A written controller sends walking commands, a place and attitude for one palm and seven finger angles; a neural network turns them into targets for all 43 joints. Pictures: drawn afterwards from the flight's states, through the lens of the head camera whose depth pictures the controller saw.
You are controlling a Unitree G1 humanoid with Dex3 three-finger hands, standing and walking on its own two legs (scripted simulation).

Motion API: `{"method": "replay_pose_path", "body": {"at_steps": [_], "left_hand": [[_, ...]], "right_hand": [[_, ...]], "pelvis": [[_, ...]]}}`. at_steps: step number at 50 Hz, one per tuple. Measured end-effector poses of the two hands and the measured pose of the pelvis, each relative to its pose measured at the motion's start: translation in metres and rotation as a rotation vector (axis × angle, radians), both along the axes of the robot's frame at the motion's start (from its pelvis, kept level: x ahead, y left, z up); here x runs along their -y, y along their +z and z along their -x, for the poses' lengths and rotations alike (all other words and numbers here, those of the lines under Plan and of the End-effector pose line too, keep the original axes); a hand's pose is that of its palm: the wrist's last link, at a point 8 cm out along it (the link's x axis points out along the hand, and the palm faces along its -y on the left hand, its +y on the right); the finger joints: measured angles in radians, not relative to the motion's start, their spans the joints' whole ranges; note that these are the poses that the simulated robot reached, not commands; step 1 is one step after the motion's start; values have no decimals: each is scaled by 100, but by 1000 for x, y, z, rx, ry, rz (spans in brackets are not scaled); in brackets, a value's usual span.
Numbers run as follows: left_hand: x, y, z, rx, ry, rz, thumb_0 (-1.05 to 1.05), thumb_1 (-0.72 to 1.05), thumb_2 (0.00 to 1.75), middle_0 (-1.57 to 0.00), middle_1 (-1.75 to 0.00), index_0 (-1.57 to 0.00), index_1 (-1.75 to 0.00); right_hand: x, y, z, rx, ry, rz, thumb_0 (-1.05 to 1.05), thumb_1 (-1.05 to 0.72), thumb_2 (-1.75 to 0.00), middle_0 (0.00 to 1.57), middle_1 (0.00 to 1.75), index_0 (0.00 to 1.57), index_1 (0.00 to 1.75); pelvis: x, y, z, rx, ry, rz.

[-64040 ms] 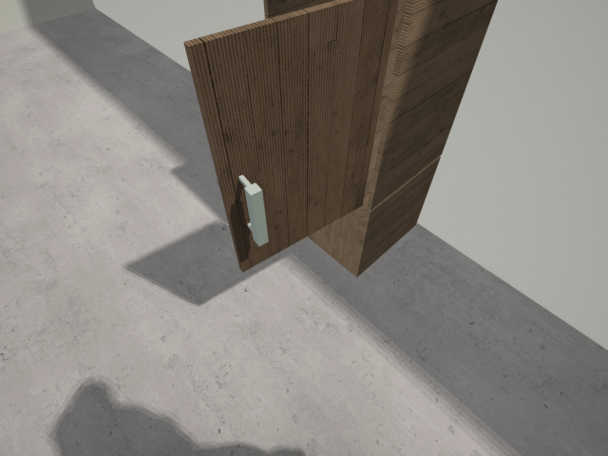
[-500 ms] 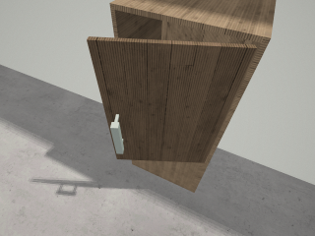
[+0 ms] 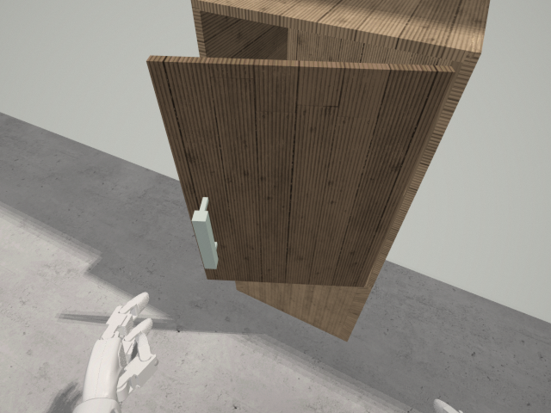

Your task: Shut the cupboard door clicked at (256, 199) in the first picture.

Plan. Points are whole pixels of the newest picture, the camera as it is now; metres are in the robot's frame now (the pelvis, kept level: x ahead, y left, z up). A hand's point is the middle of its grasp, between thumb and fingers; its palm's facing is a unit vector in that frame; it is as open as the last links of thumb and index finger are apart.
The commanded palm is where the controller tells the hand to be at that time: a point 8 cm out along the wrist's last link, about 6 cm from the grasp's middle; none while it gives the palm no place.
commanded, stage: raise the hand and make a fist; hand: left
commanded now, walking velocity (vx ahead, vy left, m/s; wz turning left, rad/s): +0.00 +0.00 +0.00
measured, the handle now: (208, 233) +0.48 +0.14 -0.08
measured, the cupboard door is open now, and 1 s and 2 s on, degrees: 23 23 23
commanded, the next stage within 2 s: bring the fist close to the handle in 1.72 s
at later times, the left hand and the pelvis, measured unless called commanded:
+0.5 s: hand (184, 377) +0.20 +0.14 -0.06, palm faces -0.11 -0.99 -0.02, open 4.8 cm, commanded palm +0.16 +0.20 -0.05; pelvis +0.00 -0.04 -0.11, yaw -1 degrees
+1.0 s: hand (169, 366) +0.21 +0.16 -0.05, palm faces -0.06 -1.00 -0.01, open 3.1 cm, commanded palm +0.19 +0.22 -0.05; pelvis +0.00 -0.02 -0.10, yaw -2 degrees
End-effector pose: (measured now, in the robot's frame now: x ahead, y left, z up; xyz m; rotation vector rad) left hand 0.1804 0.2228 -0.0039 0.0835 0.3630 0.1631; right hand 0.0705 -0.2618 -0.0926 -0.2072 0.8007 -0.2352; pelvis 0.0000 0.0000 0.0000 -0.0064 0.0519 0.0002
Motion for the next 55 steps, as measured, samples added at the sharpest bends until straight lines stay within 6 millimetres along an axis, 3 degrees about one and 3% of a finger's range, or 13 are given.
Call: {"method": "replay_pose_path", "body": {"at_steps": [3, 6, 11, 13, 16, 20, 25, 31, 36, 44, 55], "left_hand": [[20, 6, -21, 277, -107, 97, 2, 94, 90, -27, -39, -28, -39], [34, -14, -14, 408, -232, 121, 1, 93, 90, -32, -44, -32, -44], [27, -66, 25, 254, -192, 136, 1, 91, 90, -41, -53, -42, -54], [19, -70, 40, 213, -136, 113, 1, 91, 90, -45, -57, -45, -57], [12, -57, 47, 260, -103, 60, 2, 91, 90, -50, -63, -50, -63], [18, -42, 29, 358, -169, 35, 2, 91, 90, -57, -71, -58, -71], [29, -50, -3, 285, -273, 88, 1, 90, 90, -66, -81, -67, -81], [21, -45, -10, 236, -226, 84, 1, 90, 90, -77, -93, -78, -93], [15, -42, -5, 278, -207, 67, 1, 91, 90, -86, -103, -87, -103], [14, -53, -9, 304, -244, 88, 1, 90, 90, -101, -119, -102, -119], [3, -48, -16, 296, -227, 81, 1, 90, 90, -121, -140, -121, -141]], "right_hand": [[18, 5, -45, 145, 56, 48, 2, -92, -90, 20, 30, 20, 29], [29, 7, -88, 255, 105, 88, 2, -91, -90, 20, 30, 20, 29], [25, -1, -149, 358, 175, 96, 2, -91, -90, 20, 30, 20, 29], [16, -9, -167, 373, 204, 79, 1, -91, -90, 19, 30, 20, 29], [-1, -27, -182, 367, 252, 42, 1, -91, -90, 19, 30, 20, 29], [-20, -59, -181, 310, 277, -24, 1, -90, -90, 20, 30, 20, 29], [-24, -88, -152, 193, 203, -96, 1, -90, -90, 20, 30, 21, 30], [-5, -95, -110, 82, 86, -86, 2, -90, -90, 20, 30, 21, 30], [16, -90, -90, 50, 46, -17, 2, -90, -90, 20, 30, 21, 30], [24, -76, -96, 94, 49, 59, 2, -90, -90, 20, 30, 20, 29], [-19, -60, -122, 156, 144, 5, 2, -90, -90, 20, 30, 20, 29]], "pelvis": [[7, -23, 3, -77, -17, -5], [15, -52, 4, -135, -27, -6], [28, -86, 1, -187, -18, 4], [33, -93, -1, -201, -8, 17], [37, -101, -3, -224, 4, 38], [41, -110, -2, -252, 11, 54], [42, -111, -2, -275, 0, 46], [39, -102, -7, -279, -14, 27], [33, -101, -6, -282, -18, 25], [24, -105, -2, -281, -20, 40], [14, -98, -2, -271, -12, 60]]}}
